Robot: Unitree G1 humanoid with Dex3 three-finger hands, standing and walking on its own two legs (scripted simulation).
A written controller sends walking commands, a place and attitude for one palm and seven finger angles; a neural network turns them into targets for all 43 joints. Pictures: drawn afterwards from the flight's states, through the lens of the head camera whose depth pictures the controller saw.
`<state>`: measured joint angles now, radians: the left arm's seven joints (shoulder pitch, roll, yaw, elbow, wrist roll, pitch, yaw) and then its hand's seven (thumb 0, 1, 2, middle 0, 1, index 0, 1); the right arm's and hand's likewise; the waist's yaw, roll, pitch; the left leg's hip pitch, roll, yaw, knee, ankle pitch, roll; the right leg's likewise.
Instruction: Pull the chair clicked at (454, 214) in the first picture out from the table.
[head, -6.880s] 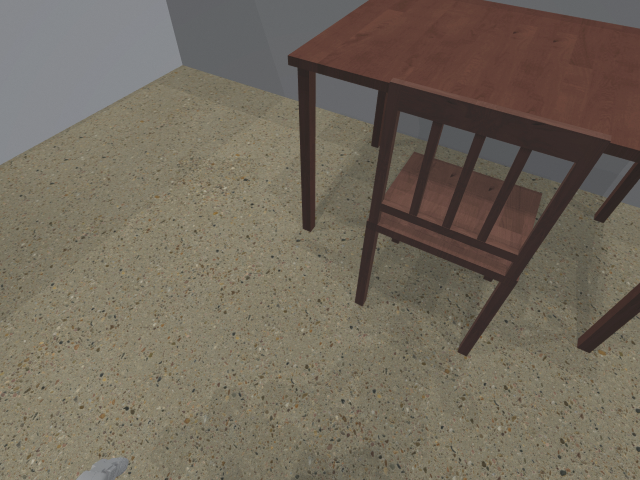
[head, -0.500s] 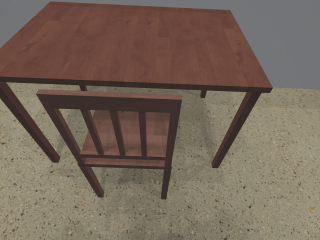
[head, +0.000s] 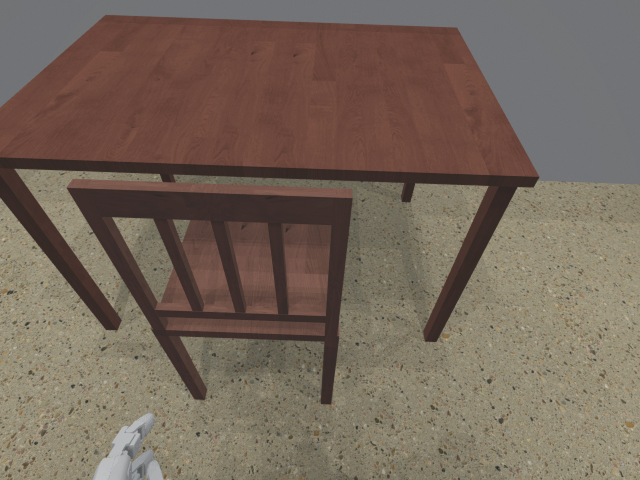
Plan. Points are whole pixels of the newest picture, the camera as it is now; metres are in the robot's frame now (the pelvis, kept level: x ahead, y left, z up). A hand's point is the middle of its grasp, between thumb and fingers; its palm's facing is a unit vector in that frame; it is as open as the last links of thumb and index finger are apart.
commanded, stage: raise the hand toward the chair's back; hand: left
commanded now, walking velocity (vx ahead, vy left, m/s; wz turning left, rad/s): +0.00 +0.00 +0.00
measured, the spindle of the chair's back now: (231, 269) +0.48 +0.19 -0.10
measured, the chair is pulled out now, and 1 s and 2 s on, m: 0.00 0.00 0.00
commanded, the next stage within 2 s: aim the fingers beside a spindle in 1.96 s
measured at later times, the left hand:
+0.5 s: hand (193, 462) +0.16 +0.16 -0.05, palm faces -0.01 -1.00 -0.06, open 11.2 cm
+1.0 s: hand (177, 428) +0.19 +0.19 -0.04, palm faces +0.01 -1.00 -0.02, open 15.4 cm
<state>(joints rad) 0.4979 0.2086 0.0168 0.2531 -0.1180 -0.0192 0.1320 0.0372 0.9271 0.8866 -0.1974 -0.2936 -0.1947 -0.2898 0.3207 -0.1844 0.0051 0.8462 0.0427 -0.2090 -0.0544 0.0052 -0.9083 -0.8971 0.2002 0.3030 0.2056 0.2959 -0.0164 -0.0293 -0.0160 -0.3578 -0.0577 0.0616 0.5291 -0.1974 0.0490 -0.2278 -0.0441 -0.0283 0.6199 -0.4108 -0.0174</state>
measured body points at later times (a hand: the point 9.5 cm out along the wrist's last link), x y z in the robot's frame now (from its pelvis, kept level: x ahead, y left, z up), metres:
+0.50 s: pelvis -0.05 -0.05 -0.10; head +0.02 -0.04 +0.34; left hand +0.15 +0.21 -0.04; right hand +0.17 -0.27 -0.18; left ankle +0.05 +0.09 -0.73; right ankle -0.05 -0.12 -0.73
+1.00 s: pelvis -0.03 +0.00 -0.08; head +0.04 +0.01 +0.36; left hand +0.19 +0.24 -0.04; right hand +0.15 -0.26 -0.15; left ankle +0.05 +0.09 -0.73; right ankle -0.05 -0.12 -0.73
